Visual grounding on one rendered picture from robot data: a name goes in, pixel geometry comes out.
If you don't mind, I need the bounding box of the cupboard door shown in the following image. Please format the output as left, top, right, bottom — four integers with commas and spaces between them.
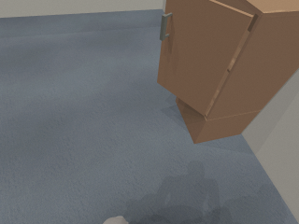
157, 0, 254, 116

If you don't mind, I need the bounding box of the handle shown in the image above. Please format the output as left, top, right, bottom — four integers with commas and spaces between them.
160, 12, 173, 41

